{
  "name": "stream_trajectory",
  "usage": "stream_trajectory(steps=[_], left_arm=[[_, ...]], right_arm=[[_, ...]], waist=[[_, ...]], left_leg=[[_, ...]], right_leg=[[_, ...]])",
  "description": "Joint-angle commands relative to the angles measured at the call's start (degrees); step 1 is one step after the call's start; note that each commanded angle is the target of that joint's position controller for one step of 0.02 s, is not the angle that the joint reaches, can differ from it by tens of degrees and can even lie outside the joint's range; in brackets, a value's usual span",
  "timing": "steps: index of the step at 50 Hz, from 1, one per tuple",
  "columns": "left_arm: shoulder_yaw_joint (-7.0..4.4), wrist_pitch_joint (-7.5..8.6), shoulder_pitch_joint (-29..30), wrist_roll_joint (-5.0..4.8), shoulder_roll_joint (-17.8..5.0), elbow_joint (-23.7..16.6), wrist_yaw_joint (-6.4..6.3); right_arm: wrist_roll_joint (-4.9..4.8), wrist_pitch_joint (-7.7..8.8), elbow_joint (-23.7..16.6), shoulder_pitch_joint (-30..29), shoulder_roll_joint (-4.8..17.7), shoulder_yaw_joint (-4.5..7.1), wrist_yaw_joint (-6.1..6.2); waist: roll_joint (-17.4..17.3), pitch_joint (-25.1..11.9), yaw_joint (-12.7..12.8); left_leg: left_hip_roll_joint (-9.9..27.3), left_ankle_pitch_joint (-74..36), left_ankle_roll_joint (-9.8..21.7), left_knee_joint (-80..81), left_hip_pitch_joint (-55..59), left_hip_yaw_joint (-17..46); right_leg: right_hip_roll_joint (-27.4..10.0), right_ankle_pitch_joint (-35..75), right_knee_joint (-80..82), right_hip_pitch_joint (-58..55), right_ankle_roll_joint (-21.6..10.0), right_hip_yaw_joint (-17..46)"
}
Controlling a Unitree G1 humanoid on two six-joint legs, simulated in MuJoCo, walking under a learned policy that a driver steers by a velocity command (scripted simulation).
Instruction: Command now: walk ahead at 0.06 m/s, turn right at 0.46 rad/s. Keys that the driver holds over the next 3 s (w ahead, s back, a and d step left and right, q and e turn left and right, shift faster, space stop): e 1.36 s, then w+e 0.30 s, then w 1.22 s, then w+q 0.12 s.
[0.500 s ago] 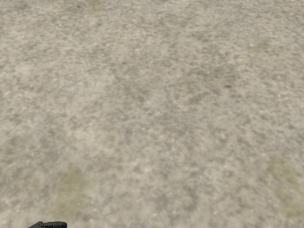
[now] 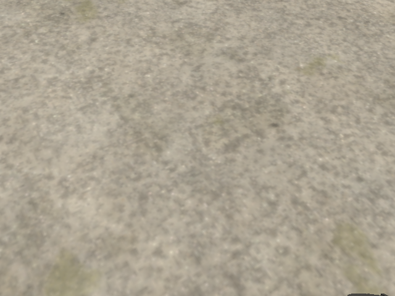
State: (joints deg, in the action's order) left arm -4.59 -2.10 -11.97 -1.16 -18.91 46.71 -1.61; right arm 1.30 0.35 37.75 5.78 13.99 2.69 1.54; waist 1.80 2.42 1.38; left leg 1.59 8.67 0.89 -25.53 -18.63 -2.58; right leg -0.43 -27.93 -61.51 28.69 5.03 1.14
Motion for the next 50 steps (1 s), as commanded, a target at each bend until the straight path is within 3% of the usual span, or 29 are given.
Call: stream_trajectory(steps=[1,3,6,9,10,11,12,13,14,15,16,18,23,27,31,34,35,36,37,38,39,40,41,44,46,50], left_arm=[[-0.63,-0.83,-2.8,0.19,-2.3,-4.2,0.02],[-0.23,-0.79,-0.6,0.32,-1.9,-5.8,0.8],[-0.63,-0.96,0.3,0.33,-3.5,-7.5,2.02],[-1.44,-1.17,-3.0,0.57,-4.2,-6.9,2.74],[-2.17,-1.14,-4.3,0.92,-6.2,-6.7,2.34],[-3.72,-0.99,-4.9,1.08,-13.3,-8.1,1.06],[-3.55,0.07,-4.2,3.06,-15.0,-9.9,1.54],[-3.01,1.3,-3.5,3.51,-12.8,-9.9,1.91],[-2.66,2.1,-0.8,2.56,-11.3,-9.9,1.74],[-2.22,2.19,1.6,1.4,-9.5,-10.3,1.39],[-1.72,1.99,3.2,0.63,-8.4,-10.6,0.97],[-1.25,1.64,2.8,0.85,-7.4,-11.0,0.28],[-1.78,1.06,1.2,0.59,-8.6,-11.5,-0.67],[-2.22,0.51,2.0,0.78,-9.4,-12.3,-0.4],[-2.4,-0.03,3.3,0.4,-9.4,-13.1,0.13],[-2.26,-0.65,5.6,-0.62,-8.8,-13.9,-0.11],[-1.86,-0.69,4.6,-0.62,-7.3,-14.1,-0.3],[-1.0,-0.61,0.7,0.28,-3.8,-13.6,-0.05],[-2.19,-0.06,1.4,-0.3,-7.1,-15.1,-0.1],[-3.51,0.19,-0.3,0.53,-11.1,-13.8,-0.14],[-4.08,-0.1,-0.9,0.19,-11.8,-12.5,-0.06],[-3.93,-0.8,-1.9,0.13,-10.1,-11.2,-0.26],[-3.6,-1.28,-1.9,0.18,-8.8,-11.2,-0.21],[-2.51,-1.26,1.9,-0.67,-5.8,-13.5,0.34],[-2.02,-1.09,4.1,-0.45,-5.1,-14.9,0.6],[-1.16,-1.08,4.1,0.09,-4.0,-16.2,1.54]], right_arm=[[0.13,0.53,-2.2,-1.7,8.9,2.82,0.52],[-0.2,0.33,-1.6,-1.9,9.8,3.21,0.75],[-1.0,-0.03,-0.3,-1.0,11.5,3.82,0.61],[-2.61,-0.32,1.1,-1.2,11.5,3.95,0.52],[-2.35,-0.46,2.6,2.0,9.7,3.61,0.31],[0.34,-0.57,1.5,3.4,6.1,2.58,-0.09],[0.27,-0.52,-1.1,-2.7,7.4,2.84,0.57],[-0.72,-0.67,-1.0,-4.5,9.5,3.49,0.97],[-1.27,-0.88,-0.4,-3.2,9.8,3.84,1.3],[-0.91,-1.05,1.1,-1.7,9.9,4.13,1.84],[-0.57,-1.17,1.5,-0.8,10.3,4.38,2.14],[-0.95,-0.84,1.9,0.5,9.3,4.32,1.81],[-1.31,-0.28,1.3,-1.6,7.6,3.58,1.31],[-1.63,0.31,1.2,-2.0,8.0,3.45,0.48],[-2.03,1.35,1.2,-0.8,8.7,3.58,-0.48],[-2.07,2.08,2.4,3.3,8.8,3.91,-1.2],[-1.59,2.05,2.7,4.7,10.9,4.51,-1.08],[-0.7,1.5,1.9,4.0,14.3,5.0,-0.62],[1.24,1.25,1.8,3.3,15.9,5.2,-0.88],[0.78,1.44,0.3,0.7,12.8,4.37,-0.78],[0.17,1.38,-0.2,-1.7,10.1,3.6,-0.48],[-0.44,1.2,-0.7,-2.9,9.3,3.26,-0.22],[-1.13,1.07,-0.6,-3.0,8.8,3.0,0.06],[-0.56,0.17,-0.1,0.1,9.6,2.96,0.84],[-0.4,-0.32,0.3,2.1,10.9,3.41,1.04],[-0.98,-0.91,0.0,0.6,13.7,4.38,0.12]], waist=[[-10.8,-6.8,0.1],[-11.0,-7.9,-0.8],[-11.1,-8.8,-1.2],[-9.4,-8.2,1.1],[-4.2,-7.0,0.9],[14.1,-6.3,-1.3],[15.2,-6.5,2.1],[8.9,-6.8,2.6],[7.0,-5.7,0.6],[4.6,-6.0,-0.5],[5.2,-6.0,-1.3],[5.7,-7.9,-1.8],[5.7,-7.7,-0.4],[7.0,-6.5,0.1],[7.5,-7.1,0.0],[6.9,-7.8,-2.9],[4.4,-8.7,-2.8],[-8.6,-9.9,0.1],[-18.6,-6.2,0.3],[-12.7,-5.4,0.6],[-9.9,-4.6,1.3],[-8.6,-4.1,1.5],[-8.9,-3.2,0.7],[-10.8,-3.1,-1.9],[-11.3,-4.3,-3.6],[-12.0,-5.7,-3.7]], left_leg=[[13.8,-16.0,12.3,8.7,6.3,7.2],[14.7,-16.4,12.5,8.4,6.8,5.7],[16.8,-15.5,11.9,6.8,8.6,5.3],[15.1,-7.6,7.0,0.6,5.8,2.1],[12.2,0.1,2.7,-6.1,1.2,-1.6],[4.3,20.9,-4.1,-24.2,-12.9,-8.0],[-2.0,31.6,-5.3,-36.0,-20.0,0.8],[-0.8,28.3,-4.4,-40.9,-20.7,5.1],[0.0,22.8,-3.6,-41.0,-21.2,6.2],[0.6,18.9,-3.7,-40.0,-21.2,6.8],[0.5,16.2,-4.1,-39.7,-20.1,6.9],[-0.9,12.7,-4.8,-40.3,-17.5,6.8],[-2.0,9.9,-6.2,-26.8,-16.1,7.9],[-3.2,11.3,-6.2,-18.9,-10.0,8.4],[-4.3,12.5,-5.1,-11.7,-4.9,8.7],[-4.1,2.8,-3.3,3.5,4.3,7.3],[0.7,-3.0,-1.5,6.6,10.9,10.1],[12.8,-11.7,3.4,7.6,16.7,20.8],[20.4,-19.0,12.9,8.8,12.9,32.0],[21.2,-18.1,14.7,8.4,11.5,29.3],[17.5,-15.9,12.4,7.5,10.5,23.3],[14.1,-12.7,10.4,7.0,10.8,18.8],[13.4,-13.5,10.3,6.8,11.5,16.7],[11.8,-15.8,11.3,7.4,14.4,11.2],[13.5,-17.3,12.3,7.3,18.1,10.7],[14.9,-19.5,12.1,6.9,15.4,6.5]], right_leg=[[-2.4,4.5,3.9,-0.3,0.8,-0.6],[-2.8,6.8,10.3,-3.5,-0.1,-1.4],[-2.4,8.0,17.0,-7.2,-2.1,-3.1],[0.1,16.3,30.2,-15.8,-6.0,-5.3],[-0.9,22.9,36.1,-20.5,-8.3,-1.4],[-15.9,42.9,40.1,-27.8,-14.6,19.2],[-22.7,45.0,42.7,-23.2,-24.9,29.5],[-19.8,40.2,43.4,-22.5,-24.4,25.7],[-16.5,36.7,42.9,-22.1,-21.1,21.4],[-14.2,33.6,42.4,-22.3,-18.3,19.3],[-13.1,34.7,42.2,-21.5,-17.4,17.9],[-11.5,36.9,42.0,-21.5,-17.4,16.9],[-10.2,30.8,41.5,-23.9,-17.4,19.5],[-9.5,26.2,41.4,-19.8,-18.1,23.5],[-8.8,30.6,39.6,-20.0,-17.9,28.3],[-5.8,31.1,36.1,-18.4,-14.9,28.9],[-3.2,23.5,32.9,-14.0,-12.1,26.7],[3.7,3.8,20.7,-6.8,-8.5,17.6],[9.2,-10.2,9.9,3.2,-5.5,9.6],[4.9,-7.7,-0.3,4.0,-3.4,10.0],[4.3,-3.8,-4.0,4.0,-2.4,9.2],[3.9,-0.8,-6.5,4.6,-1.2,8.4],[3.5,1.6,-8.8,6.3,-0.2,7.9],[1.9,4.8,-4.0,7.6,1.4,3.6],[0.2,4.6,1.4,7.5,2.0,2.6],[-1.7,4.4,12.6,-1.7,0.9,-1.5]])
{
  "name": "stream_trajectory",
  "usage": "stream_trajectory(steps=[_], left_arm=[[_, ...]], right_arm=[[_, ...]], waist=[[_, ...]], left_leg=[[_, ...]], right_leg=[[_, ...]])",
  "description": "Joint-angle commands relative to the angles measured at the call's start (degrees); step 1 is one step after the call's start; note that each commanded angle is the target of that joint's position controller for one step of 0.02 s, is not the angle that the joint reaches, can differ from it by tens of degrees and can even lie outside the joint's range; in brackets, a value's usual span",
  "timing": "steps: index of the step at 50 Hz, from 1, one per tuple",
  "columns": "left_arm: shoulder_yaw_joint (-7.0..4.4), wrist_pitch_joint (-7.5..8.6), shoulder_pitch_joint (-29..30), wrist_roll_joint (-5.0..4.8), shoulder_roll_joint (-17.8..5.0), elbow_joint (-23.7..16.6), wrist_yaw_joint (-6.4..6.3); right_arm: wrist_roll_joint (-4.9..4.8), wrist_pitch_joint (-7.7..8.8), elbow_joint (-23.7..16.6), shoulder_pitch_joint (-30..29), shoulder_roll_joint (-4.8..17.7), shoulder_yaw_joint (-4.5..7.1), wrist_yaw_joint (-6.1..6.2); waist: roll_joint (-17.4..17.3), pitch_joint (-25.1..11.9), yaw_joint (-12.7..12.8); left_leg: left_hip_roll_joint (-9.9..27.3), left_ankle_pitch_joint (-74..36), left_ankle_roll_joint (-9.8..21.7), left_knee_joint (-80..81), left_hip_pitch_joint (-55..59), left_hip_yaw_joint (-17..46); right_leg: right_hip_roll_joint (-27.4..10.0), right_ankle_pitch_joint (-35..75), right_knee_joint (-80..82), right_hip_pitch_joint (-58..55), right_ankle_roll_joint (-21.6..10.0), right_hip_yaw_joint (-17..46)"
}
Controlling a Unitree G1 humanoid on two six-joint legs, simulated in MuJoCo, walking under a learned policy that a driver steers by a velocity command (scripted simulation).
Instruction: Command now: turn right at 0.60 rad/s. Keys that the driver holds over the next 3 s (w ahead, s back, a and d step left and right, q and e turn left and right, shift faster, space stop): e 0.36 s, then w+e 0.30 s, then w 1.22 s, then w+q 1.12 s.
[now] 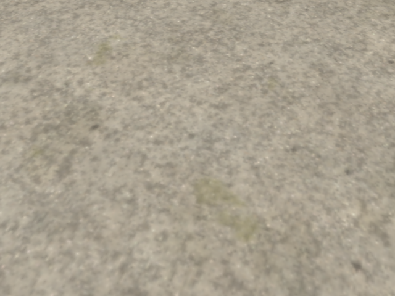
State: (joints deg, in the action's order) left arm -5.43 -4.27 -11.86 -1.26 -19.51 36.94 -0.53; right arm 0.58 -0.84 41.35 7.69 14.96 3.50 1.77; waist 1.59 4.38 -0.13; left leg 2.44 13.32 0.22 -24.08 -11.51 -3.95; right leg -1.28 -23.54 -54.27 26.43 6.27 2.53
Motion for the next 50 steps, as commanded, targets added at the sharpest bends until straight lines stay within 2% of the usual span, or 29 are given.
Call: stream_trajectory(steps=[1,4,5,6,7,8,9,10,11,12,13,15,18,20,22,26,29,30,31,32,33,34,35,37,40,43,45,48,50], left_arm=[[-0.42,0.99,3.6,0.14,-3.8,-6.5,0.66],[-0.93,0.49,1.4,-0.04,-4.4,-6.5,1.34],[-1.19,0.42,-0.8,0.01,-4.3,-5.8,1.5],[-1.87,0.43,-3.2,0.19,-5.6,-5.1,1.14],[-3.39,0.69,-5.6,0.06,-10.7,-5.2,0.35],[-3.85,1.6,-4.9,1.29,-16.1,-7.3,0.09],[-3.1,3.13,-6.2,2.78,-12.8,-7.1,0.78],[-2.31,4.1,-3.8,2.63,-11.2,-6.4,0.82],[-2.06,4.36,-0.6,1.56,-9.7,-6.3,0.45],[-1.43,4.18,1.8,0.65,-8.3,-6.6,0.07],[-0.97,3.94,2.9,0.58,-7.9,-6.9,-0.34],[-0.68,3.68,3.0,1.1,-7.7,-7.1,-0.84],[-0.81,3.52,1.9,0.92,-8.1,-6.7,-1.2],[-0.98,3.39,0.2,0.48,-8.4,-6.2,-1.34],[-1.07,3.59,-0.4,0.42,-8.9,-5.9,-1.13],[-1.07,4.05,-1.0,0.28,-9.4,-5.3,-0.49],[-0.49,3.82,1.0,0.02,-8.2,-5.5,-0.33],[-0.04,3.83,1.5,0.07,-6.7,-5.8,-0.45],[0.98,4.09,1.7,0.26,-3.4,-6.1,-0.48],[1.95,4.57,0.6,-0.22,0.2,-7.9,-0.39],[0.93,5.26,2.8,-0.66,-4.3,-9.5,-0.49],[0.11,5.43,2.5,-0.5,-6.9,-8.3,-0.45],[-0.08,5.47,1.0,-0.07,-6.6,-6.7,-0.32],[0.27,6.21,1.0,0.18,-4.5,-6.1,0.33],[1.24,7.33,3.8,0.31,-1.8,-6.5,0.99],[2.36,7.95,7.9,0.7,0.2,-7.5,1.72],[3.04,8.46,11.3,0.44,1.5,-8.3,2.47],[2.65,8.76,13.1,-0.26,0.0,-8.9,3.39],[1.62,8.8,10.2,-0.27,-2.3,-8.4,3.46]], right_arm=[[-0.5,0.22,-3.5,-1.4,13.1,3.71,-0.41],[-1.87,0.41,-3.1,-1.8,13.6,3.92,-0.98],[-2.54,0.5,-3.0,-2.5,13.3,3.85,-1.02],[-2.65,0.78,-1.8,0.0,11.4,3.37,-1.18],[-0.78,0.95,-1.7,2.2,8.4,2.51,-1.43],[1.64,1.05,-5.4,-1.2,5.8,1.29,-1.09],[0.45,1.05,-6.0,-5.3,8.9,2.24,-0.49],[-0.76,0.84,-5.9,-5.5,10.0,2.67,-0.35],[-0.75,0.67,-4.8,-4.1,10.3,3.02,-0.03],[-0.28,0.48,-4.2,-3.7,10.9,3.27,0.3],[0.01,0.45,-3.9,-3.0,10.8,3.34,0.23],[-0.26,0.57,-3.4,-1.4,9.7,3.11,-0.11],[-0.47,0.63,-4.0,-2.8,8.4,2.54,-0.09],[-0.67,1.02,-4.3,-3.5,8.3,2.32,-0.54],[-1.17,1.88,-5.0,-5.2,8.7,2.32,-1.24],[-1.73,4.39,-5.4,-5.5,8.9,2.39,-2.38],[-2.31,5.91,-3.9,-0.5,8.4,2.67,-2.76],[-2.16,6.21,-3.0,2.5,8.7,3.03,-2.58],[-1.51,6.36,-1.9,8.1,10.9,3.68,-2.11],[0.12,6.19,-1.3,12.7,15.4,4.22,-1.85],[0.62,6.42,-0.7,11.7,16.2,4.65,-2.36],[-0.26,6.47,-1.5,9.0,12.5,3.56,-2.06],[-0.72,6.37,-1.7,7.8,10.1,2.72,-1.71],[-0.54,6.24,-1.2,8.5,8.7,1.94,-1.32],[-0.24,6.59,-0.2,10.8,9.0,1.73,-1.21],[-1.04,6.14,0.9,11.5,10.2,1.68,-1.32],[-1.61,5.74,1.9,13.3,11.5,1.78,-1.43],[-2.42,5.13,3.5,15.8,13.1,1.99,-1.72],[-2.68,4.6,4.1,15.7,13.9,2.11,-1.67]], waist=[[-12.1,-7.7,-2.1],[-11.9,-7.7,-0.5],[-11.2,-7.9,1.1],[-8.3,-8.5,1.8],[4.4,-9.5,1.4],[17.4,-9.5,1.1],[10.4,-13.0,5.2],[8.2,-10.2,3.3],[5.7,-8.4,1.6],[5.3,-7.3,0.8],[5.9,-7.6,0.1],[5.7,-9.2,-0.5],[5.8,-8.7,0.5],[6.3,-8.9,1.6],[8.2,-6.4,2.5],[7.8,-5.1,2.7],[6.7,-4.8,-1.0],[5.2,-5.3,-2.7],[0.6,-7.9,-4.9],[-10.9,-9.4,-4.3],[-13.2,-3.2,-3.8],[-11.1,0.5,-2.9],[-10.1,1.3,-2.3],[-9.2,1.5,-2.3],[-8.1,0.9,-3.2],[-7.8,1.0,-4.1],[-7.8,1.5,-5.5],[-8.6,1.9,-5.2],[-9.5,-0.2,-2.0]], left_leg=[[14.3,-24.4,12.6,5.1,7.6,7.2],[15.2,-23.0,10.7,1.9,7.0,5.9],[14.6,-21.1,8.8,-1.0,5.3,4.3],[12.6,-15.8,5.4,-6.2,1.3,1.6],[7.5,-0.2,-0.3,-19.8,-10.1,-3.9],[-1.2,26.1,-4.6,-33.8,-25.8,-2.4],[-1.4,27.0,-4.4,-43.2,-26.0,6.1],[-0.2,22.2,-3.4,-45.2,-26.4,7.6],[0.6,16.9,-3.0,-43.6,-26.4,8.0],[0.9,13.3,-3.2,-41.7,-26.2,8.2],[0.0,10.3,-3.8,-42.2,-23.8,7.8],[-1.3,6.9,-4.6,-41.3,-21.6,7.4],[-2.2,5.7,-5.4,-32.7,-21.8,7.9],[-2.5,4.4,-5.2,-26.2,-20.7,8.2],[-3.0,5.2,-4.5,-20.7,-20.0,8.5],[-4.1,8.0,-2.4,-12.1,-14.1,8.4],[-4.5,1.7,-0.6,-1.6,-1.9,7.1],[-3.3,-1.2,0.4,2.1,5.1,7.3],[4.1,2.5,2.8,3.6,15.3,14.0],[15.6,18.7,8.7,9.5,21.0,31.8],[21.5,29.2,13.3,13.4,15.3,42.8],[19.4,30.1,12.9,14.0,13.1,38.9],[16.1,26.1,11.2,14.0,12.7,33.7],[12.9,15.9,9.6,14.8,11.8,25.7],[10.8,2.8,10.3,16.1,10.3,17.2],[9.4,-6.0,10.2,16.5,8.4,11.4],[9.2,-9.0,9.9,16.4,6.6,8.9],[12.0,-13.0,9.5,15.7,8.4,9.0],[13.1,-27.1,8.3,11.3,11.2,8.1]], right_leg=[[-0.6,0.3,7.7,-1.3,-0.9,-3.9],[0.2,4.7,17.8,-6.6,-3.5,-5.7],[1.1,9.9,24.5,-10.9,-5.2,-6.8],[2.0,16.1,30.1,-17.7,-7.3,-5.5],[-6.4,34.0,33.2,-27.9,-11.0,7.6],[-20.7,48.5,32.4,-29.9,-23.2,28.0],[-21.4,43.4,34.2,-26.7,-27.8,28.2],[-17.9,37.8,34.7,-24.3,-24.9,22.7],[-14.3,31.8,34.8,-22.7,-21.3,18.9],[-12.6,30.7,34.8,-21.5,-19.4,17.3],[-11.1,32.8,34.8,-19.4,-19.0,15.9],[-9.9,33.4,34.9,-19.1,-19.3,15.1],[-9.0,29.9,34.5,-20.6,-19.3,16.7],[-8.1,10.9,36.6,-20.3,-19.5,19.5],[-8.1,-3.4,39.1,-18.1,-19.9,23.7],[-7.4,-7.6,38.6,-15.5,-20.0,27.7],[-4.4,-9.5,36.1,-9.5,-18.0,28.4],[-2.3,-10.4,33.0,-5.3,-16.1,26.9],[1.2,-13.8,22.6,2.6,-12.9,22.2],[8.6,-13.4,6.0,13.5,-9.4,10.2],[4.1,-10.3,-2.5,21.6,-8.3,8.7],[1.7,-5.8,-6.4,23.4,-7.5,8.3],[1.4,-2.2,-8.1,23.2,-6.7,7.6],[0.4,4.5,-8.4,22.7,-6.1,7.1],[-0.1,11.7,-4.7,21.1,-5.0,4.2],[-1.8,17.2,6.0,16.3,-4.1,-0.5],[-1.5,19.3,13.3,11.2,-4.3,-2.9],[-0.4,18.2,19.5,6.1,-6.3,-4.0],[1.3,16.4,22.7,-0.1,-8.9,-4.8]])
Over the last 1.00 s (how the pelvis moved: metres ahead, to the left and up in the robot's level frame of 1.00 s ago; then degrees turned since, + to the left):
0.02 -0.02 0.00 -35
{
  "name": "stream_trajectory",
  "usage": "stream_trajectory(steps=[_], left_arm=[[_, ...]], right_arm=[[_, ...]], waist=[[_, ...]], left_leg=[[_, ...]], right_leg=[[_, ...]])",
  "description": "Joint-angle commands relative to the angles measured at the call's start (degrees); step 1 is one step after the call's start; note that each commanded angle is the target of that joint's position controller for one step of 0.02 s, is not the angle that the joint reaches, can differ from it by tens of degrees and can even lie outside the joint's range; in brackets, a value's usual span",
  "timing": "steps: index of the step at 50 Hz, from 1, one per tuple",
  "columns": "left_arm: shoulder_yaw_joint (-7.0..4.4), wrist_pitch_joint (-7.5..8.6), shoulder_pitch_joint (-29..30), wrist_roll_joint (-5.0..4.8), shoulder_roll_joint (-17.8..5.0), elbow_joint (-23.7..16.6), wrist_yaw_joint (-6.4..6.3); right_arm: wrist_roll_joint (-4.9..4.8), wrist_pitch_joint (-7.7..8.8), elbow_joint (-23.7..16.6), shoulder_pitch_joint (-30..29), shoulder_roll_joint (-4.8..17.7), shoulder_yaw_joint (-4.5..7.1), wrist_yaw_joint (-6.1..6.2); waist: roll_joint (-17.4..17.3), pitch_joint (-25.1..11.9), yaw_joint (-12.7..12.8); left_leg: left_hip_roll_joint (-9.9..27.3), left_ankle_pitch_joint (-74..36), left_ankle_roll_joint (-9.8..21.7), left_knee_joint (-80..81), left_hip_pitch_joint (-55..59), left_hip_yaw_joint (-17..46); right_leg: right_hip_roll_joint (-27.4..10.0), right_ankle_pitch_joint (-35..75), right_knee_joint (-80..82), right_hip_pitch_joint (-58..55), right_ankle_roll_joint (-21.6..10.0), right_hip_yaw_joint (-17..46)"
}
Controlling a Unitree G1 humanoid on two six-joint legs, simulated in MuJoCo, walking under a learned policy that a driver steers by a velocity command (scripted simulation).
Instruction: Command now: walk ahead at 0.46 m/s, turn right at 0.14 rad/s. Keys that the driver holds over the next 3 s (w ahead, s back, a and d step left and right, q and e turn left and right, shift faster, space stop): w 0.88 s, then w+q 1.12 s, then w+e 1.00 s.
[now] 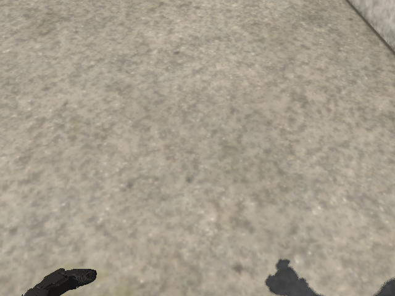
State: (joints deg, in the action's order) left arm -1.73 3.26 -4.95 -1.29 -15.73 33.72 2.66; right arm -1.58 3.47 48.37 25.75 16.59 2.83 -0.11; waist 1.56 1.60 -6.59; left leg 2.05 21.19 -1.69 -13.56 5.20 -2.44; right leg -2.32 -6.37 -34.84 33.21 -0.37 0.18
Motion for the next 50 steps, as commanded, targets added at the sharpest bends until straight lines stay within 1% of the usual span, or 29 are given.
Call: stream_trajectory(steps=[1,2,3,4,5,6,7,8,9,13,15,18,20,23,26,27,28,29,30,31,32,33,34,35,36,39,44,47,50], left_arm=[[-3.14,1.14,-2.4,-0.05,-7.7,-3.6,-0.03],[-4.5,0.78,-10.9,0.05,-10.1,-1.1,-0.6],[-5.59,0.03,-21.3,0.44,-13.7,0.6,-1.57],[-5.85,0.1,-22.2,1.11,-18.4,1.3,-1.41],[-4.42,0.52,-21.3,0.93,-12.2,1.1,-1.27],[-3.62,0.79,-17.6,0.83,-10.3,1.5,-1.29],[-3.28,0.95,-14.5,0.85,-9.3,1.5,-1.23],[-2.97,1.06,-11.9,1.27,-8.2,1.5,-1.06],[-2.63,1.33,-10.3,1.87,-7.0,1.3,-1.04],[-2.98,2.86,-9.3,1.0,-7.5,3.5,-1.19],[-3.12,2.9,-10.4,1.06,-8.1,4.7,-1.54],[-3.32,2.42,-12.3,0.83,-9.2,6.1,-2.09],[-3.66,2.17,-15.2,0.42,-10.6,7.7,-2.24],[-3.92,1.33,-17.7,-0.05,-11.1,9.7,-2.44],[-4.27,0.22,-17.8,-0.01,-12.0,10.9,-2.87],[-4.35,-0.14,-17.1,0.17,-12.5,10.9,-3.01],[-3.95,-0.58,-16.6,0.49,-11.8,10.9,-3.18],[-2.77,-0.64,-17.4,1.63,-9.3,9.7,-3.47],[-0.62,0.47,-25.9,1.28,-1.8,8.6,-2.8],[-1.42,1.66,-22.5,0.32,-6.7,9.7,-2.48],[-2.46,2.29,-16.5,-1.35,-10.1,7.9,-2.17],[-2.15,2.65,-12.7,-1.23,-9.6,6.8,-2.36],[-2.23,2.66,-10.5,-0.14,-9.0,6.4,-2.55],[-2.43,2.2,-11.5,0.37,-8.6,6.6,-2.56],[-2.26,1.63,-12.8,0.44,-7.5,7.1,-2.54],[-1.7,0.23,-12.1,1.0,-5.3,7.0,-2.84],[-0.97,0.94,-2.3,1.09,-3.6,4.6,-2.32],[-0.79,1.74,4.3,0.84,-3.4,2.7,-1.61],[-1.13,2.56,7.7,0.53,-4.4,1.4,-0.7]], right_arm=[[-0.62,0.01,-2.8,-3.0,12.4,2.72,0.33],[-0.31,-0.01,-2.8,-2.3,11.3,2.19,0.55],[1.48,0.28,-4.5,-2.1,8.0,0.73,0.66],[1.33,1.42,-6.4,4.2,0.8,-1.38,0.37],[-0.2,2.38,-5.9,-1.0,8.0,0.32,0.1],[-1.43,2.84,-7.8,-6.2,9.7,1.0,-0.22],[-0.77,3.07,-8.0,-8.5,8.8,0.64,-0.05],[0.33,2.99,-7.9,-9.3,8.1,0.77,-0.04],[0.47,2.47,-7.5,-8.0,7.5,0.79,-0.3],[1.16,0.48,-7.5,-8.7,4.8,0.18,-0.36],[1.57,0.51,-9.0,-13.3,4.4,-0.08,-0.35],[1.25,1.45,-10.6,-20.1,3.1,-0.78,-1.19],[0.88,1.91,-11.8,-24.2,3.0,-0.99,-1.82],[0.69,2.2,-13.5,-27.6,4.2,-0.67,-2.69],[0.92,2.26,-13.7,-25.9,5.7,-0.04,-3.13],[1.0,2.2,-12.9,-22.2,6.9,0.61,-2.89],[1.05,2.05,-10.7,-14.2,9.0,1.89,-2.34],[1.36,1.74,-8.8,-4.3,12.5,2.98,-1.69],[1.95,1.56,-7.8,-1.1,17.4,4.02,-1.81],[0.98,1.48,-8.0,-0.6,11.5,2.58,-1.9],[1.02,1.48,-8.3,-4.5,9.6,1.87,-1.63],[1.31,1.44,-8.7,-7.9,8.6,1.61,-1.44],[1.75,1.55,-8.8,-10.4,7.4,1.28,-1.52],[2.44,1.87,-9.0,-11.8,6.2,0.87,-1.55],[2.44,2.1,-8.9,-12.3,5.9,0.88,-1.65],[1.55,2.94,-7.4,-11.8,7.1,1.27,-1.55],[1.21,2.19,-5.4,-9.0,8.8,1.67,-0.53],[0.54,1.43,-3.4,-4.7,10.0,1.95,-0.26],[0.19,0.34,-2.3,-2.8,10.5,2.27,0.18]], waist=[[-8.8,-1.5,8.5],[-7.8,-7.2,12.7],[-1.3,-15.8,16.7],[15.9,-24.2,11.3],[9.6,-20.9,14.0],[8.0,-11.9,12.9],[3.3,-7.7,11.3],[2.2,-4.8,9.5],[3.2,-4.2,7.5],[2.2,-0.7,5.2],[1.2,1.4,6.2],[1.0,3.0,8.7],[0.6,3.6,10.4],[0.6,4.1,10.7],[2.0,1.8,8.7],[3.0,-1.0,6.5],[2.4,-6.4,2.2],[-1.5,-15.0,-1.4],[-17.2,-23.1,2.9],[-14.4,-24.2,0.2],[-10.7,-14.5,0.3],[-5.6,-9.4,1.8],[-3.5,-5.2,3.4],[-4.7,-4.6,5.3],[-5.5,-4.6,6.4],[-5.1,-2.3,7.4],[-4.4,0.8,4.3],[-4.0,2.1,1.9],[-4.7,2.6,1.8]], left_leg=[[12.1,-46.2,8.9,-6.8,-5.6,3.8],[9.7,-50.2,7.3,-17.6,-9.6,1.3],[7.3,-32.4,5.2,-35.7,-22.4,0.1],[-3.4,9.6,2.3,-54.5,-40.0,3.4],[-1.1,10.4,2.7,-60.5,-45.7,9.7],[1.5,5.4,3.5,-60.8,-49.5,7.8],[3.9,0.4,3.6,-58.4,-47.8,6.7],[5.3,-2.8,3.2,-55.4,-46.1,6.4],[6.4,-5.2,2.9,-54.2,-42.9,6.9],[6.9,-9.6,0.5,-47.6,-42.1,5.7],[6.9,-15.8,-0.3,-40.3,-44.2,5.5],[4.7,-26.0,0.1,-27.2,-41.2,3.6],[3.4,-29.1,0.5,-22.3,-39.7,2.9],[2.7,-26.8,2.5,-17.7,-41.7,4.0],[0.8,-19.6,4.8,-15.8,-38.1,2.8],[-1.1,-17.7,5.9,-15.4,-32.4,1.0],[-2.7,-18.5,7.6,-14.7,-21.1,-0.7],[4.9,-21.7,10.6,-18.0,-3.3,7.2],[18.9,-7.4,20.6,-12.5,17.2,36.4],[19.6,0.6,20.6,-4.9,17.9,46.0],[18.1,0.3,18.0,-3.8,11.1,37.3],[16.0,-5.0,16.5,-3.1,3.2,30.5],[13.9,-12.0,16.0,-1.7,-4.1,25.6],[12.4,-16.4,15.6,-0.3,-8.4,22.4],[11.6,-18.5,15.9,1.3,-10.8,20.7],[11.0,-22.4,17.1,5.0,-14.9,15.2],[7.8,-23.0,14.3,6.9,-13.8,7.9],[8.2,-21.7,13.9,5.6,-12.4,8.7],[10.3,-21.7,13.4,2.1,-7.9,11.7]], right_leg=[[3.9,0.4,5.7,-15.6,-4.0,-3.6],[4.5,1.0,6.1,-28.4,-5.7,-3.9],[-6.4,-1.0,4.0,-46.2,-9.0,8.5],[-20.2,-16.6,12.9,-57.9,-17.8,39.2],[-19.1,-21.0,17.7,-54.4,-16.5,42.0],[-17.3,-16.2,18.1,-47.6,-14.7,32.8],[-14.7,-8.6,18.8,-40.3,-13.8,26.1],[-12.5,-2.8,20.2,-34.6,-13.5,21.5],[-11.0,0.7,21.9,-30.7,-13.4,18.6],[-9.9,7.1,27.2,-23.9,-14.7,11.7],[-8.9,8.4,28.2,-23.7,-14.3,8.8],[-6.8,8.0,28.7,-23.2,-12.1,4.5],[-7.9,6.0,28.6,-24.9,-11.8,4.5],[-10.8,7.9,25.9,-32.2,-11.0,5.3],[-12.1,18.7,20.3,-37.9,-9.2,5.5],[-11.2,28.5,15.2,-38.5,-8.4,4.7],[-8.5,35.1,5.1,-36.4,-6.8,2.5],[-5.5,23.1,-11.0,-25.8,-4.8,0.8],[5.6,-15.5,-33.1,-2.0,-0.4,0.6],[5.3,-26.5,-40.1,5.0,-0.5,8.5],[2.3,-23.0,-41.6,9.4,-1.0,7.7],[-0.7,-18.0,-38.9,8.6,-1.3,5.7],[-2.6,-14.7,-35.1,7.2,-1.0,4.7],[-4.2,-12.2,-32.8,3.5,-0.9,5.2],[-4.6,-11.1,-31.3,1.0,-0.5,5.1],[-5.4,-8.4,-25.5,1.1,1.1,3.9],[-4.5,8.0,-7.3,2.4,2.1,2.3],[-2.4,11.6,0.4,0.3,2.3,1.4],[-1.1,9.0,5.2,0.2,1.5,2.4]])
Over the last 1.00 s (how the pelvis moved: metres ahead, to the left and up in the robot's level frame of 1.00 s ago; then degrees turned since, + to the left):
0.17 -0.12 -0.01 -29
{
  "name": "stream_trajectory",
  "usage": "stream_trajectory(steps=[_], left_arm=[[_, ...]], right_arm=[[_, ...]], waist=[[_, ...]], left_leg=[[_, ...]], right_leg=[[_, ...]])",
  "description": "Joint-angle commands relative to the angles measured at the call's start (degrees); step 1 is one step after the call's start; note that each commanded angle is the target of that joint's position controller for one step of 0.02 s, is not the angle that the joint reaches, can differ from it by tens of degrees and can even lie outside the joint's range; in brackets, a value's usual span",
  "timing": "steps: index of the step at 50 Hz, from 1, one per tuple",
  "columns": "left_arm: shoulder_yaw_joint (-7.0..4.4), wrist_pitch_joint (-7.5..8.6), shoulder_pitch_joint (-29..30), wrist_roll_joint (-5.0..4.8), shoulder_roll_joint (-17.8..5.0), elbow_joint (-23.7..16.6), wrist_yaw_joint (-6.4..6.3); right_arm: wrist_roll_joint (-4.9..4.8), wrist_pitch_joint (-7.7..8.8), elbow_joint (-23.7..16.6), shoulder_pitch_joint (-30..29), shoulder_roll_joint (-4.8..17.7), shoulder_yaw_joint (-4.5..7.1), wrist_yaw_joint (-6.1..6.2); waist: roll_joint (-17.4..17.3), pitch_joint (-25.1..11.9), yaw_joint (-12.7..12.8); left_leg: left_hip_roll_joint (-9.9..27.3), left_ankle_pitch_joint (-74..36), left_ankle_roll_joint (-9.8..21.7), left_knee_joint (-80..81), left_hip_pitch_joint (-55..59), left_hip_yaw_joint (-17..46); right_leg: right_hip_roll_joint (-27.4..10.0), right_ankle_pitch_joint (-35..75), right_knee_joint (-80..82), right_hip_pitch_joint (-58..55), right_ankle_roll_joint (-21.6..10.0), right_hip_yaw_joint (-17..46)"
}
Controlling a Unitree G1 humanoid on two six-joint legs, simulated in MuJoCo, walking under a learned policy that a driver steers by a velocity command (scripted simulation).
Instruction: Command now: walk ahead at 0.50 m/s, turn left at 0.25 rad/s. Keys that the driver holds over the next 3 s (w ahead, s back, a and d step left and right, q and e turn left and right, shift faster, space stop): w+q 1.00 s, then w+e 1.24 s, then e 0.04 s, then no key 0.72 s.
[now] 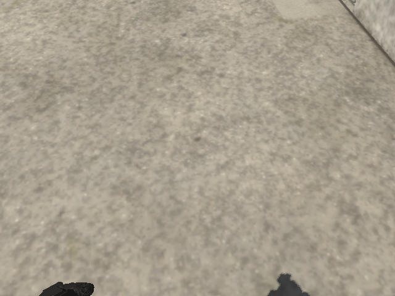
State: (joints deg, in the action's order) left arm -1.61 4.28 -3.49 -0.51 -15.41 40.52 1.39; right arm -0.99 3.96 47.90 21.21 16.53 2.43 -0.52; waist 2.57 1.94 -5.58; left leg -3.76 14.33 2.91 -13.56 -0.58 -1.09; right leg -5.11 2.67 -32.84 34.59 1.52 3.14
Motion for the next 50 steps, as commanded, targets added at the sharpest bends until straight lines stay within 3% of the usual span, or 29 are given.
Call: stream_trajectory(steps=[1,3,4,5,6,7,8,10,11,12,15,19,23,26,28,29,30,31,32,33,34,35,36,37,40,45,47,50], left_arm=[[-1.53,1.79,5.8,-0.26,-5.5,-5.4,0.78],[-2.26,2.25,2.3,-0.27,-7.1,-4.4,0.81],[-3.24,2.42,-3.5,-0.16,-8.7,-2.7,0.47],[-4.46,2.49,-12.0,0.53,-11.6,-1.0,-0.09],[-5.84,2.11,-19.4,1.63,-17.0,-0.2,-0.66],[-5.37,1.51,-20.9,1.15,-14.8,0.5,-0.42],[-4.04,1.36,-17.6,0.58,-10.2,0.2,-0.44],[-2.87,1.27,-11.2,0.51,-6.4,0.3,-0.49],[-2.52,1.55,-8.8,0.78,-5.0,0.5,-0.47],[-2.64,1.83,-7.4,1.07,-5.1,0.8,-0.5],[-3.44,2.82,-6.4,1.19,-6.5,2.2,-0.72],[-4.09,2.5,-7.2,1.14,-8.5,3.8,-1.34],[-4.79,1.41,-10.5,0.29,-10.8,5.3,-1.74],[-5.4,0.16,-11.9,-0.78,-12.2,6.3,-1.73],[-5.93,-0.63,-11.3,-1.39,-13.9,6.2,-1.92],[-6.12,-1.1,-10.7,-1.73,-14.4,6.1,-1.99],[-5.78,-1.43,-10.0,-1.9,-13.7,5.8,-2.07],[-4.62,-1.16,-11.4,-0.26,-10.9,4.9,-2.21],[-1.96,0.3,-16.5,1.88,-2.7,1.5,-1.48],[-2.6,2.3,-10.1,-0.22,-7.7,1.2,-0.8],[-3.32,3.32,-5.0,-2.24,-10.5,-0.5,-0.46],[-2.99,3.89,-4.7,-1.55,-9.5,-0.5,-0.83],[-3.21,3.92,-5.2,0.06,-9.5,0.3,-1.28],[-3.5,3.39,-6.5,0.55,-9.8,0.6,-1.26],[-3.3,1.69,-6.8,1.4,-8.0,0.6,-1.23],[-2.03,1.46,3.2,1.13,-5.1,-2.3,-0.89],[-1.83,1.82,6.6,0.63,-5.0,-3.4,-0.41],[-2.3,2.49,8.6,0.2,-6.6,-4.5,0.24]], right_arm=[[-0.46,-0.45,-1.7,1.6,10.8,2.85,0.83],[-0.43,-0.96,-1.6,0.9,11.3,3.18,1.17],[-0.31,-1.13,-1.8,0.1,10.7,2.9,1.21],[0.39,-1.01,-2.5,-0.1,8.0,1.88,1.12],[0.92,-0.34,-4.8,3.8,2.5,0.17,1.03],[-0.49,0.41,-5.0,6.1,2.6,-0.03,1.0],[-1.76,0.46,-5.1,2.4,8.5,1.66,1.0],[-1.21,-0.03,-6.3,-3.0,8.3,2.09,1.05],[-0.81,-0.69,-6.3,-3.1,7.5,2.42,1.01],[-0.89,-1.43,-6.2,-2.1,6.3,2.34,0.83],[-0.61,-2.86,-7.4,-3.3,4.0,2.09,0.81],[-0.39,-2.5,-9.6,-8.4,2.9,1.64,-0.16],[-0.32,-2.18,-12.6,-16.2,2.1,1.06,-1.72],[-0.25,-2.45,-14.9,-19.0,3.2,1.42,-2.47],[-0.03,-2.85,-15.3,-16.8,5.0,2.38,-2.6],[-0.05,-3.11,-14.5,-12.1,6.7,3.43,-2.48],[-0.27,-3.35,-12.1,-3.2,9.4,5.16,-1.95],[-0.65,-4.01,-9.8,6.1,14.2,7.18,-0.76],[-1.01,-3.29,-10.8,2.8,20.3,7.61,-0.59],[-0.59,-2.1,-12.9,3.6,14.8,5.95,-1.15],[0.02,-1.07,-12.3,1.6,11.8,4.96,-1.41],[0.02,-0.57,-12.4,-1.4,10.6,4.55,-1.37],[0.12,-0.52,-12.9,-5.1,8.9,4.02,-1.18],[0.87,-0.43,-13.8,-7.1,7.8,3.53,-0.86],[0.6,-0.11,-13.8,-7.0,8.5,3.66,-0.02],[0.03,-0.63,-11.9,-3.1,10.0,4.15,1.49],[-0.15,-0.85,-10.9,-1.3,10.4,4.32,1.63],[-0.53,-1.3,-9.6,0.6,9.7,4.29,1.75]], waist=[[-6.3,1.9,1.5],[-7.6,0.1,4.1],[-7.2,-3.2,7.4],[-5.8,-10.6,11.2],[5.4,-20.3,11.8],[14.7,-24.5,11.2],[8.0,-15.7,11.7],[3.2,-5.7,9.1],[4.0,-3.4,7.4],[4.9,-2.2,6.2],[2.6,-0.3,5.0],[0.8,1.0,6.3],[-0.6,3.1,9.3],[-0.2,3.7,9.3],[1.4,0.9,6.9],[1.8,-2.2,3.8],[0.6,-6.9,-1.2],[-5.9,-12.0,-4.6],[-20.7,-16.8,3.4],[-12.3,-21.8,-1.2],[-9.2,-13.4,-1.4],[-4.8,-9.0,1.1],[-3.5,-6.2,3.5],[-4.9,-5.6,5.3],[-4.5,-4.4,6.4],[-6.2,-1.2,3.0],[-6.8,-0.6,1.7],[-7.4,-0.6,1.2]], left_leg=[[16.9,-15.1,8.2,0.7,-0.9,11.5],[17.2,-19.1,7.0,-3.5,-0.1,12.9],[14.9,-24.6,5.7,-9.8,-1.6,11.4],[11.6,-21.8,3.7,-21.8,-7.8,9.3],[3.9,-2.9,-0.3,-42.7,-27.2,4.3],[1.4,20.1,-1.5,-54.5,-38.4,7.3],[4.9,16.9,-1.4,-59.1,-42.8,9.5],[8.9,8.2,-1.7,-56.7,-41.5,7.3],[10.6,5.3,-2.0,-54.3,-39.2,7.6],[11.3,3.4,-2.4,-53.4,-36.4,7.3],[12.1,-0.8,-3.5,-50.4,-36.8,7.0],[11.7,-11.8,-3.6,-37.4,-37.5,5.4],[10.6,-15.4,-2.2,-27.1,-36.7,1.5],[9.5,-10.6,-0.1,-23.7,-37.2,-0.3],[6.2,-4.8,2.2,-23.1,-31.6,-3.4],[3.7,-2.9,3.7,-22.6,-24.9,-5.0],[0.7,-5.7,5.7,-19.3,-12.2,-5.8],[5.7,-6.2,8.9,-18.1,5.2,4.4],[19.6,5.9,19.8,-11.0,21.3,37.9],[22.7,13.3,20.5,-2.7,22.6,48.2],[21.6,9.0,17.6,-1.5,17.1,40.6],[19.2,2.8,15.7,-2.0,9.3,34.1],[16.9,-4.5,14.3,-2.0,2.2,28.4],[15.5,-9.6,13.9,-1.1,-2.4,25.4],[13.5,-18.2,14.4,1.0,-8.7,20.5],[9.2,-13.4,10.7,0.7,-12.6,15.5],[9.2,-10.5,9.6,0.3,-13.1,16.5],[10.9,-8.7,9.0,-3.5,-9.0,20.7]], right_leg=[[2.0,-1.6,4.6,-2.4,-0.9,0.0],[3.0,-5.4,6.2,-8.6,-2.2,-0.8],[3.9,-5.6,8.4,-17.6,-3.7,-2.1],[-0.1,-4.7,5.9,-32.2,-6.3,0.8],[-14.3,-8.5,5.2,-54.4,-12.6,19.4],[-19.9,-19.4,12.9,-58.3,-17.1,37.0],[-17.9,-25.0,15.0,-51.4,-14.8,31.1],[-13.4,-19.2,18.4,-37.5,-12.1,17.6],[-11.5,-15.4,20.3,-32.7,-11.5,12.8],[-10.6,-12.9,22.2,-29.1,-11.3,9.4],[-10.5,-5.1,25.3,-25.9,-12.4,2.1],[-9.0,-0.3,26.0,-28.1,-11.8,-6.2],[-10.2,0.6,25.6,-32.4,-10.9,-10.6],[-12.0,6.0,22.2,-38.3,-9.5,-12.3],[-12.0,23.1,15.0,-40.4,-8.3,-14.2],[-11.2,31.0,7.2,-40.0,-7.5,-15.3],[-9.0,32.0,-4.8,-35.6,-5.8,-17.0],[-6.4,14.6,-22.6,-21.6,-2.9,-17.2],[5.7,-36.1,-41.7,3.6,0.5,-10.8],[5.7,-37.2,-46.8,9.2,-0.6,1.8],[3.3,-31.3,-45.4,13.3,-2.0,1.6],[0.9,-26.3,-40.6,11.1,-2.7,1.6],[-0.8,-23.3,-35.6,7.3,-2.3,1.7],[-1.9,-21.0,-33.1,3.2,-1.9,2.3],[-1.1,-17.4,-26.5,0.2,0.7,0.8],[2.4,-0.4,-6.0,-1.7,2.9,0.2],[3.9,3.1,-0.8,-4.4,2.7,0.0],[4.6,1.9,3.6,-5.1,1.5,1.6]])
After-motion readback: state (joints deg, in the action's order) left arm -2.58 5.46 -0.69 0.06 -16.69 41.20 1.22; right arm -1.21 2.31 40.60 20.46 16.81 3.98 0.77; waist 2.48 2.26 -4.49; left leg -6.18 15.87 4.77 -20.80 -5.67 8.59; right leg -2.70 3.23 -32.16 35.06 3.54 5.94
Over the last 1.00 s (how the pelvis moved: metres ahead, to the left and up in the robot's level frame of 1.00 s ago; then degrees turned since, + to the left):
0.56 0.00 0.01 1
